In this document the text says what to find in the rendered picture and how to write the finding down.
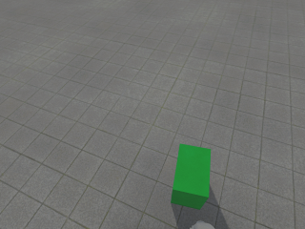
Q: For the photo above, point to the carton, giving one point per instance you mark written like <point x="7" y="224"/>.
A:
<point x="191" y="184"/>

